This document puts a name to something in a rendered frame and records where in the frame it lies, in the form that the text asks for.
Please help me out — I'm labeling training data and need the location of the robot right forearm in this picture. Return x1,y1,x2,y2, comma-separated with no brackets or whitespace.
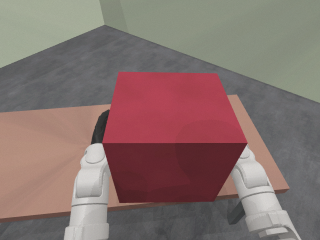
230,144,301,240

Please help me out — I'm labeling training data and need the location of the robot left forearm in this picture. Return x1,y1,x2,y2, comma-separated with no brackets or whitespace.
64,143,111,240

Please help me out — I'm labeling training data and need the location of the left robot hand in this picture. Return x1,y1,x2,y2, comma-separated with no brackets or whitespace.
91,109,110,145

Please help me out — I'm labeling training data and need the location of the table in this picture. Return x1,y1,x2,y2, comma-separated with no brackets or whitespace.
0,94,290,225

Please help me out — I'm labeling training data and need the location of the carton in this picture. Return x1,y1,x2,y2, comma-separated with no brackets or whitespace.
102,71,248,203

